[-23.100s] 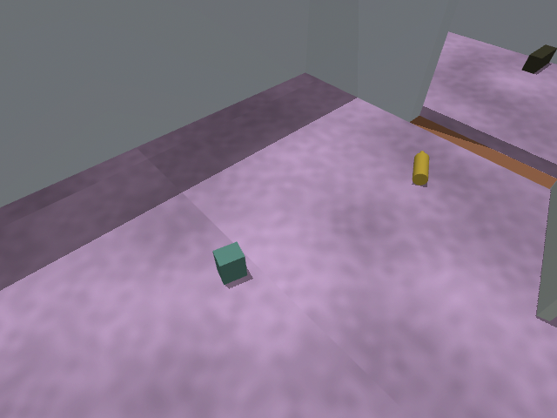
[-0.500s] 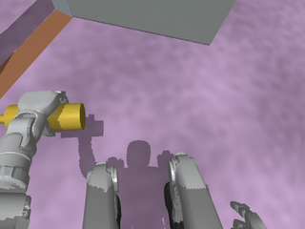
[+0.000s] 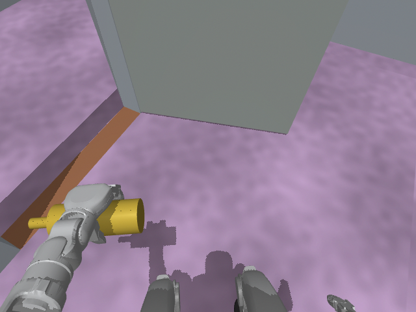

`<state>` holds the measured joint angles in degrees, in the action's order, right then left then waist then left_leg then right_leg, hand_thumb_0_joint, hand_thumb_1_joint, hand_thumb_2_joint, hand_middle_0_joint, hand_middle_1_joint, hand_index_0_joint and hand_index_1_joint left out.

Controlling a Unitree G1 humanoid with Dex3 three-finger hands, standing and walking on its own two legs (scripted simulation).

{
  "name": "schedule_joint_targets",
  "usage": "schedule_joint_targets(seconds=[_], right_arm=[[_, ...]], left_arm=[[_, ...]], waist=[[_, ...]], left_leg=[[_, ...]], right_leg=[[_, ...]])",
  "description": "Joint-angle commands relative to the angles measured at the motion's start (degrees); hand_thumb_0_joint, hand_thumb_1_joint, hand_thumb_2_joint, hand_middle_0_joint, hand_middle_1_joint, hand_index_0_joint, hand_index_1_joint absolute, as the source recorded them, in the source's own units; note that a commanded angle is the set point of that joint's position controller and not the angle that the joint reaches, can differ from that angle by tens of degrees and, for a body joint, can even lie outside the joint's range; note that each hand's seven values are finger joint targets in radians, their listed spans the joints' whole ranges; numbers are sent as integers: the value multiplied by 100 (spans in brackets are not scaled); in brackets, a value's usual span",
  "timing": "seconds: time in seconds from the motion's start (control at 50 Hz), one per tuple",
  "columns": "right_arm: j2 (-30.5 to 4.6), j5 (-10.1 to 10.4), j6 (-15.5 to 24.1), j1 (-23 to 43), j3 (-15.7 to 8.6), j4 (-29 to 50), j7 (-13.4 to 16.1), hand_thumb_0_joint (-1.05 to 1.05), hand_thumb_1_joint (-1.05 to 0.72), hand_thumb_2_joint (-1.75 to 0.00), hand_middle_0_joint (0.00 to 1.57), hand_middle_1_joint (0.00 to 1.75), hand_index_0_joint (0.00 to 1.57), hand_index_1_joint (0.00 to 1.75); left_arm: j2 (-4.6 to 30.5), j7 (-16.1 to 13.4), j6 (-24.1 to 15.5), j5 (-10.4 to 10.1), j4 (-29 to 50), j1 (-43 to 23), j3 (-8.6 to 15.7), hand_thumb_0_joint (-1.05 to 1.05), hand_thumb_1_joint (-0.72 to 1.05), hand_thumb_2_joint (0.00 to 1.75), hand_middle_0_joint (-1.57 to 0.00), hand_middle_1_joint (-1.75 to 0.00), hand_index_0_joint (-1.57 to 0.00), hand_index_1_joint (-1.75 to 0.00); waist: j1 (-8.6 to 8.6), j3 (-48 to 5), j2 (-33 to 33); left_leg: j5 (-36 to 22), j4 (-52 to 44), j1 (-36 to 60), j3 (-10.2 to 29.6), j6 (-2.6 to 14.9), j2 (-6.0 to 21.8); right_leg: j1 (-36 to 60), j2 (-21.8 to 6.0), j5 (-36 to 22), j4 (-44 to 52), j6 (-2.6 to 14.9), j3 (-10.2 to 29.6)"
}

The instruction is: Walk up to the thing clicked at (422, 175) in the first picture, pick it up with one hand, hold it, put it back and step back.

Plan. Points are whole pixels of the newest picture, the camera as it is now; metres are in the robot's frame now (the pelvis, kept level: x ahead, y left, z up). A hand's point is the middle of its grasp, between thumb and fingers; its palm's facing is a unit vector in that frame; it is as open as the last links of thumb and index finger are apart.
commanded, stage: lift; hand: left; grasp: from above
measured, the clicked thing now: (86, 219) +0.36 +0.26 -0.10
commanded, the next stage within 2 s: hold in 0.44 s
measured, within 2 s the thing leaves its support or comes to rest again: neither
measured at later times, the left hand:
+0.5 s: hand (87, 196) +0.36 +0.22 +0.01, palm faces -0.47 -0.05 -0.88, open 10.5 cm
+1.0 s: hand (78, 185) +0.36 +0.22 +0.05, palm faces -0.47 -0.03 -0.88, open 10.5 cm
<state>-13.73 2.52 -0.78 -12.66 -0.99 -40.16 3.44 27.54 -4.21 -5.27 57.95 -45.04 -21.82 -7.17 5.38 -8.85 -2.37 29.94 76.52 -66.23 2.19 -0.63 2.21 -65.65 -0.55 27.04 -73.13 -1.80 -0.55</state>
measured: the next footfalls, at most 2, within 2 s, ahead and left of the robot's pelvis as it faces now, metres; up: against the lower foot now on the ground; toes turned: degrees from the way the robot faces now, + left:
none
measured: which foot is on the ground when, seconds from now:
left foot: down 0.00-1.00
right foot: down 0.00-1.00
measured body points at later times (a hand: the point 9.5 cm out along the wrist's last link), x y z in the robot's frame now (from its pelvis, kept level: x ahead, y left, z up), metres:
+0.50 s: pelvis +0.04 +0.00 +0.08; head +0.09 +0.00 +0.53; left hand +0.38 +0.22 +0.06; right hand +0.13 -0.27 -0.04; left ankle +0.06 +0.12 -0.61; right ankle +0.07 -0.14 -0.61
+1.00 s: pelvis +0.06 +0.00 +0.11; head +0.09 -0.01 +0.56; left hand +0.38 +0.22 +0.10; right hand +0.17 -0.26 -0.01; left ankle +0.06 +0.12 -0.61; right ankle +0.07 -0.14 -0.61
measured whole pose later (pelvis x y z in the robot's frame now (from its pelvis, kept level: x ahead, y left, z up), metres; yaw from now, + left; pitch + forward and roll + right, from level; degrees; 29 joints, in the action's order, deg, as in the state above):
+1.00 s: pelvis +0.06 +0.00 +0.11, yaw -1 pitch +7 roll -1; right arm -14.2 3.1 -3.0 -13.0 -2.5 -39.7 3.2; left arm 24.4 0.4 -4.0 58.3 -39.7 -15.6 -10.9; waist 1.8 -4.1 -2.0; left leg 20.3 41.1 -27.8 -1.1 -0.3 1.8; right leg -28.6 -1.1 17.8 -39.3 -1.9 1.4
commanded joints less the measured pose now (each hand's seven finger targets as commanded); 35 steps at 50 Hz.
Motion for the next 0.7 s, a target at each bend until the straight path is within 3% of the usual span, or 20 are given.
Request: schedule_joint_targets(seconds=[0.0,0.1,0.12,0.2,0.28,0.38,0.48,0.68], right_arm=[[-839,-23,271,-263,-323,378,70,0,-90,-90,20,30,20,30],[-853,-33,274,-276,-357,317,61,0,-90,-90,20,30,20,30],[-879,-42,268,-294,-367,287,58,0,-90,-90,20,30,20,30],[-866,-34,241,-280,-375,278,38,0,-90,-90,20,30,20,30],[-855,-30,221,-214,-397,324,30,0,-90,-90,20,30,20,30],[-844,-12,193,-237,-410,356,38,0,-90,-90,20,30,20,30],[-872,-25,151,-212,-434,398,29,0,-90,-90,20,30,20,30],[-865,-1,57,-91,-436,473,8,0,-90,-90,20,30,20,30]], left_arm=[[1118,-465,-10,59,971,-1871,424,0,67,85,-100,-76,-101,-75],[1015,-638,164,138,738,-1807,330,0,70,89,-102,-77,-103,-76],[1080,-658,191,138,711,-1875,408,0,70,91,-103,-75,-103,-75],[895,-658,299,121,726,-1855,248,0,68,90,-102,-75,-102,-75],[852,-567,352,27,719,-1680,219,0,67,90,-100,-75,-101,-75],[709,-380,294,-13,836,-1597,71,0,61,87,-96,-75,-97,-74],[766,-290,257,-35,1055,-1603,140,0,61,91,-95,-78,-96,-77],[810,-103,199,116,1183,-1361,164,0,61,90,-96,-74,-97,-73]], waist=[[-14,-1921,-216],[-80,-1838,-137],[-80,-1797,-165],[-128,-1706,-144],[-219,-1504,-239],[-180,-1471,-134],[-215,-1475,-144],[-295,-1298,-66]], left_leg=[[-401,-1678,1853,-90,169,-284],[-896,-2113,2467,-165,155,-307],[-930,-2224,2590,-155,144,-294],[-1208,-2596,3063,-113,110,-278],[-1404,-2954,3423,-144,91,-277],[-1907,-3229,3869,-138,82,-261],[-2307,-3454,4281,-183,59,-254],[-2601,-3787,4577,-260,73,-292]], right_leg=[[1773,201,-295,1706,242,99],[2396,190,-779,2186,209,122],[2431,188,-822,2252,206,101],[2749,198,-1065,2523,212,86],[3096,199,-1218,2855,211,73],[3385,214,-1649,3101,219,72],[3655,224,-1950,3306,227,33],[4094,226,-2211,3613,235,55]])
